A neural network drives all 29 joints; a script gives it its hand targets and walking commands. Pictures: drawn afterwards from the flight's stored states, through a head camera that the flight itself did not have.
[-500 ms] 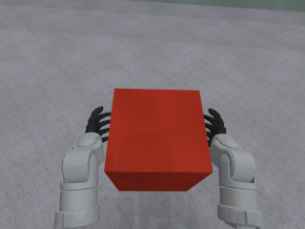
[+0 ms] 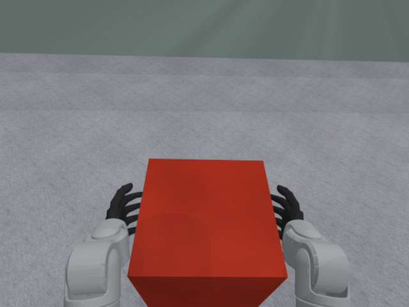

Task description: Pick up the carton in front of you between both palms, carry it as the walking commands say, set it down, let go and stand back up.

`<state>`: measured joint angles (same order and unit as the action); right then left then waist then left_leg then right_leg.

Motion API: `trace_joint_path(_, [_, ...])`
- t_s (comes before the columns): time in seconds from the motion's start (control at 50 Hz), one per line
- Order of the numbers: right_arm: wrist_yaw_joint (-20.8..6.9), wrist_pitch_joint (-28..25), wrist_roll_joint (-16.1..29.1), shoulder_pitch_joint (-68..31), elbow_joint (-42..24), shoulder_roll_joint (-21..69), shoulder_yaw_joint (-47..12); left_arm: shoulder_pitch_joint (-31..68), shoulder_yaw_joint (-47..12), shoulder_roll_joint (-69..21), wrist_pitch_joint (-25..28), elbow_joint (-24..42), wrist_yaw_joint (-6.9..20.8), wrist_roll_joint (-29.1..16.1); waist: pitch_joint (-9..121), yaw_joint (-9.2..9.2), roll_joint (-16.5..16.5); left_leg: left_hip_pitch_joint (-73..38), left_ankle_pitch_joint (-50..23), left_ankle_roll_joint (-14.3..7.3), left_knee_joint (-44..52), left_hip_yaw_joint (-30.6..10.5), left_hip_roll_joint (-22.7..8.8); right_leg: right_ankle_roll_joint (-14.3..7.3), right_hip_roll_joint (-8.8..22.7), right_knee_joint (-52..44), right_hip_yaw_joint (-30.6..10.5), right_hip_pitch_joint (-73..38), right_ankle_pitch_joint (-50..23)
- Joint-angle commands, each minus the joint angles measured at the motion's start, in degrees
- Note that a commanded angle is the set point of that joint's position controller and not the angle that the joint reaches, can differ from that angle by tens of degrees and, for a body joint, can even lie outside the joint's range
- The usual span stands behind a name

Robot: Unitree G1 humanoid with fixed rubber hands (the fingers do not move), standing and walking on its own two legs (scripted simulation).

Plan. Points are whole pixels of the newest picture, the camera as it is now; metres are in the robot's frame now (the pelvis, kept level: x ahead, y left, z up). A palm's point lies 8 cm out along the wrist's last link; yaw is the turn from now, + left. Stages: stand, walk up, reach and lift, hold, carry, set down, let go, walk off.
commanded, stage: carry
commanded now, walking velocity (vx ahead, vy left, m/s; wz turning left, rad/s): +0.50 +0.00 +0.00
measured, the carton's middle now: (204, 240) +0.26 -0.01 +0.01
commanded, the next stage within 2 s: none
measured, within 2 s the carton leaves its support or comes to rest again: neither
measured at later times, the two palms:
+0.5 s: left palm (147, 124) +0.54 +0.12 +0.07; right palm (258, 118) +0.58 -0.17 +0.06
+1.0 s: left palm (150, 66) +0.83 +0.15 +0.08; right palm (239, 68) +0.83 -0.15 +0.08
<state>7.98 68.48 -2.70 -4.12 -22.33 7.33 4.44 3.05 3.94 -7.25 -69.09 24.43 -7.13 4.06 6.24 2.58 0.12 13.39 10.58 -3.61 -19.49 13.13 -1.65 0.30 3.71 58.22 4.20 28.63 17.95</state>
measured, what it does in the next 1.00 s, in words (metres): walks ahead: right foot, then left foot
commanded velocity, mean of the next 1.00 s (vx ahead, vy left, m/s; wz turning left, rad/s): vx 0.30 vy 0.00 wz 0.00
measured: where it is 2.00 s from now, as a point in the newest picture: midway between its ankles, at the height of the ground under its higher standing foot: (192, 243)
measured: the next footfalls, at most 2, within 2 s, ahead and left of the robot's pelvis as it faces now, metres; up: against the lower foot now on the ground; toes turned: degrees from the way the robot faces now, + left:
right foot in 0.28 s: +0.39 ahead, -0.12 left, +0.00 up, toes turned -8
left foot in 0.76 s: +0.65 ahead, +0.11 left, +0.00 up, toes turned -4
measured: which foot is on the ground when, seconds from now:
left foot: down 0.00-0.30, up 0.32-0.74, down 0.76-1.00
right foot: up 0.00-0.26, down 0.28-0.78, up 0.80-0.98, down 1.00-1.00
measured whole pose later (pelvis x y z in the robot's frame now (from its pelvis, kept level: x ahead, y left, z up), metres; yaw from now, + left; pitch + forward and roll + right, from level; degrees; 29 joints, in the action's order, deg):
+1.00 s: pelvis +0.58 +0.00 -0.01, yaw +1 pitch +4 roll +1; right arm 6.9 69.1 -3.2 -4.8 -27.2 7.3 4.7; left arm 4.4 3.3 -7.3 -69.8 28.6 -6.9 4.5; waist 2.7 1.3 -1.6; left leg 18.1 9.0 -2.4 -23.8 13.6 -2.7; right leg 1.3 4.0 27.6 8.1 19.1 13.4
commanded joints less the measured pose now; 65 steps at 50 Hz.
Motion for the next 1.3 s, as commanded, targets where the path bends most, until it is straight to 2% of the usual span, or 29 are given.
trace_joint_path(0.0, [-12.7, 0.0, 20.8, -26.3, -8.9, 51.6, -40.8, 24.1, -38.8, -51.1, 1.5, 8.0, 9.8, -17.0, 9.5, -1.63, 5.9, -12.2, -5.0, -4.5, 11.9, -14.1, -15.6, 1.4, 1.4, -14.3, 0.5, 3.8, -2.6])
trace_joint_path(0.08, [-12.8, 0.7, 19.4, -20.7, -9.2, 47.2, -38.1, 21.3, -40.1, -49.7, 0.5, 8.7, 8.8, -16.6, 7.3, -2.01, 11.6, -16.0, -17.1, -2.0, 9.4, -6.1, -11.9, 1.7, 0.1, -22.2, 5.7, 4.6, -14.8])
trace_joint_path(0.18, [-11.9, 2.1, 17.2, -21.1, -7.3, 43.5, -37.5, 23.6, -38.3, -46.1, -1.5, 6.4, 8.9, -17.1, 0.4, -1.71, 7.9, -14.0, -16.1, -1.8, 9.5, -6.0, -12.3, -0.2, -0.1, -27.7, 8.2, 1.3, -18.4])
trace_joint_path(0.24, [-11.4, 2.3, 16.9, -22.6, -6.4, 43.5, -36.9, 22.4, -37.5, -45.5, -1.7, 4.2, 9.5, -17.8, 8.3, -3.93, 5.9, -10.3, -32.1, 2.0, -10.4, -1.0, -9.2, -0.8, -3.9, -29.5, 11.0, -20.5, -8.1])
trace_joint_path(0.26, [-11.4, 2.9, 16.1, -21.3, -4.2, 43.0, -36.5, 21.9, -36.7, -43.5, -1.7, 4.4, 9.6, -16.8, 11.7, -5.19, 0.0, -3.8, -23.4, 3.0, -26.2, 0.1, -6.1, -1.9, 1.1, -33.7, 3.8, -29.1, -2.1])
trace_joint_path(0.28, [-11.7, 2.8, 17.1, -21.5, -7.2, 42.9, -37.9, 19.4, -36.5, -45.2, -1.8, 0.1, 9.3, -17.3, 15.8, -4.51, -15.1, 10.8, -6.4, 4.5, -43.1, -0.8, -1.1, -8.6, 15.0, -39.0, -21.0, -37.7, 3.0])
trace_joint_path(0.3, [-11.8, 2.7, 17.3, -24.8, -8.1, 44.7, -38.8, 18.9, -35.8, -47.1, -1.3, -1.0, 9.8, -16.9, 14.5, -3.88, -22.3, 25.4, 14.6, 4.5, -52.2, -6.9, 2.6, -13.2, 20.4, -44.8, -33.6, -42.8, -5.6])
trace_joint_path(0.32, [-12.0, 2.4, 17.1, -23.7, -5.5, 46.8, -38.5, 20.9, -37.5, -50.0, -0.8, 0.4, 10.3, -18.0, 16.1, -3.32, -10.6, 24.8, 14.8, 3.0, -57.5, -13.3, -1.3, -13.5, 19.5, -43.5, -29.1, -40.0, -12.5])
trace_joint_path(0.36, [-12.5, 1.2, 18.3, -24.7, -5.8, 51.2, -39.8, 23.4, -38.4, -54.1, 0.7, 1.7, 11.0, -18.3, 13.9, -3.76, -4.4, 23.8, 10.2, 2.3, -53.9, -12.9, -4.7, -10.6, 18.0, -44.2, -20.7, -30.5, -14.9])
trace_joint_path(0.4, [-12.8, -0.1, 15.8, -21.0, -2.3, 55.1, -40.3, 25.1, -38.8, -54.3, 1.6, 3.2, 12.0, -18.3, 11.3, -3.07, -6.2, 18.0, 5.6, 2.7, -42.5, -13.2, -7.5, -6.4, 13.5, -48.0, -10.1, -22.1, -1.1])
trace_joint_path(0.46, [-12.2, -2.0, 16.0, -21.9, -6.0, 55.4, -40.7, 23.6, -39.6, -55.5, 2.4, 4.2, 13.0, -21.0, 10.9, -3.46, -9.7, 19.0, 3.6, 3.5, -34.3, -9.4, -6.2, -6.1, 12.8, -51.3, -8.2, -21.6, 2.2])
trace_joint_path(0.48, [-12.0, -2.1, 15.0, -19.9, -4.7, 54.0, -39.5, 23.1, -40.8, -54.4, 2.3, 4.7, 13.1, -20.1, 10.3, -3.49, -5.9, 18.7, 0.6, 5.1, -29.2, -7.9, -6.3, -6.5, 12.0, -52.4, -4.8, -22.1, 2.2])
trace_joint_path(0.6, [-11.2, -1.6, 16.8, -19.7, -11.7, 50.2, -41.2, 21.5, -41.4, -50.2, 2.3, 10.7, 11.1, -20.4, 10.5, -4.22, -6.3, 22.7, -6.1, 5.4, -14.1, -4.3, -4.1, -8.2, 10.7, -49.1, 0.3, -34.5, -16.4])
trace_joint_path(0.66, [-10.8, 0.1, 17.3, -20.2, -11.9, 45.6, -39.3, 20.4, -40.4, -46.0, 0.6, 10.1, 10.0, -19.1, 7.5, -3.76, -6.7, 15.5, -9.4, 4.9, -10.8, -1.2, -3.2, -5.9, 10.8, -45.0, 3.5, -30.1, -31.7])
trace_joint_path(0.72, [-10.1, 2.2, 17.3, -19.2, -8.0, 43.2, -38.2, 19.5, -36.4, -41.7, -1.5, 8.0, 9.3, -17.5, 7.7, -2.26, -7.4, -0.9, -15.0, 4.0, -2.7, 0.9, -1.6, -1.2, 5.1, -28.5, 8.8, -23.4, -36.8])
trace_joint_path(0.74, [-10.1, 2.7, 16.6, -18.2, -6.8, 42.6, -36.5, 20.5, -37.2, -41.5, -2.0, 8.5, 9.1, -17.5, 11.3, -1.96, 0.3, -13.3, -28.4, 2.5, -5.0, -2.5, -4.9, 0.9, 2.9, -21.3, 9.2, -15.5, -30.8])
trace_joint_path(0.76, [-10.0, 2.8, 17.2, -18.8, -7.2, 41.8, -35.8, 20.6, -37.2, -42.1, -2.6, 7.7, 9.2, -18.7, 17.0, -1.19, 8.7, -25.6, -49.1, -3.6, -5.4, -19.6, -18.0, 3.1, 0.5, -7.9, 8.6, -3.0, -10.7])
trace_joint_path(0.78, [-9.9, 3.0, 16.8, -19.9, -8.3, 40.8, -35.4, 23.5, -38.5, -43.2, -2.9, 7.7, 9.3, -18.9, 15.9, -0.5, 13.8, -24.0, -57.6, -7.2, -1.9, -25.9, -22.3, 2.8, -4.7, -0.8, 3.4, 0.0, 12.2])
trace_joint_path(0.8, [-9.9, 3.0, 17.0, -20.0, -5.3, 42.9, -34.7, 23.0, -38.7, -42.5, -3.2, 6.9, 9.1, -18.6, 17.3, -0.75, 13.2, -23.9, -50.9, -9.9, -0.6, -26.0, -24.3, 2.0, -3.0, 1.8, 1.6, 3.1, 15.2])
trace_joint_path(0.84, [-11.5, 1.9, 18.8, -22.5, -8.8, 47.0, -36.7, 22.8, -39.6, -49.5, -2.3, 5.5, 9.2, -18.5, 16.3, -1.97, 8.5, -16.6, -38.2, -6.2, 2.5, -18.7, -20.6, 1.0, 1.2, -10.4, -1.7, -1.0, 13.7])
trace_joint_path(0.88, [-12.5, 1.3, 19.9, -23.6, -7.9, 51.5, -37.4, 22.3, -39.5, -52.0, -1.1, 4.6, 10.0, -17.5, 17.5, -2.25, 10.6, -13.3, -31.8, -2.7, 2.3, -10.4, -14.9, 1.8, 0.5, -23.7, 0.4, -9.7, 8.5])
trace_joint_path(0.92, [-13.3, 0.2, 20.1, -23.2, -8.9, 53.7, -39.6, 24.7, -40.6, -53.6, 0.7, 10.0, 10.2, -18.2, 18.7, -2.07, 11.7, -11.1, -22.9, -1.3, 0.8, -9.8, -13.6, 1.7, -1.9, -28.2, 5.0, -13.5, 2.5])
trace_joint_path(0.96, [-13.2, -0.1, 20.8, -26.7, -13.4, 51.5, -40.8, 22.6, -40.2, -54.2, 1.0, 7.0, 10.1, -18.6, 15.9, -2.65, 0.4, -2.8, -11.4, 0.4, 0.8, -6.7, -12.6, 1.0, 1.9, -35.5, 3.2, -20.1, -8.9])
trace_joint_path(0.98, [-12.9, 0.3, 20.3, -24.2, -10.8, 51.3, -40.9, 21.8, -39.7, -51.7, 1.0, 9.3, 10.0, -17.4, 16.0, -2.56, 1.3, -2.1, -9.8, 1.8, -1.4, -5.1, -10.9, 0.5, 4.3, -34.6, 1.8, -22.7, -14.8])
trace_joint_path(1.08, [-12.5, 1.7, 18.0, -21.5, -7.2, 47.6, -39.0, 21.0, -38.7, -47.7, -0.8, 5.0, 11.0, -17.1, 15.8, -2.56, -3.9, -4.4, -18.9, 3.9, -10.0, -4.6, -8.0, 0.6, 8.2, -30.7, 0.2, -21.4, -35.8])
trace_joint_path(1.12, [-12.5, 1.5, 17.0, -24.3, -5.5, 46.5, -39.7, 21.0, -37.2, -47.7, -0.7, 0.2, 11.6, -15.8, 9.7, -2.78, -1.1, 0.0, -18.0, 4.6, -8.5, -5.7, -8.9, 0.3, 7.4, -32.1, 0.8, -18.7, -34.5])
trace_joint_path(1.16, [-12.7, 0.6, 15.9, -22.7, -2.8, 46.7, -37.4, 20.9, -36.7, -47.2, 0.2, -1.8, 12.2, -16.7, 12.2, -2.48, -6.8, -1.1, -20.9, 4.9, -11.2, -5.4, -7.9, 0.3, 6.8, -30.1, 1.7, -21.1, -41.6])
trace_joint_path(1.2, [-13.2, -1.0, 15.5, -23.6, -0.3, 46.0, -38.3, 21.6, -37.4, -47.0, 1.8, -2.0, 12.1, -15.0, 14.7, -2.47, -0.1, -0.9, -21.3, 4.7, -13.5, -4.7, -6.5, -0.2, 6.8, -29.3, 1.0, -23.1, -49.2])
trace_joint_path(1.28, [-13.8, -5.2, 12.5, -25.4, 4.1, 45.8, -35.6, 26.8, -37.8, -46.9, 5.9, -3.8, 13.0, -15.7, 14.3, -2.97, 0.0, -4.9, -25.0, 4.8, -12.4, -6.0, -7.5, 0.0, 6.4, -28.3, 1.5, -19.9, -43.3])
